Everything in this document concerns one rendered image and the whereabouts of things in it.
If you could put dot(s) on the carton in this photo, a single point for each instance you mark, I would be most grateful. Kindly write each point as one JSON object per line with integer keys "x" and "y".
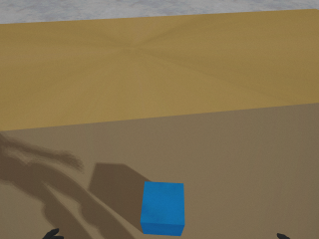
{"x": 163, "y": 208}

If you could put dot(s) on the left robot hand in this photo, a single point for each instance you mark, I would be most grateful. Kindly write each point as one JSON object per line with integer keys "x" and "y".
{"x": 50, "y": 234}

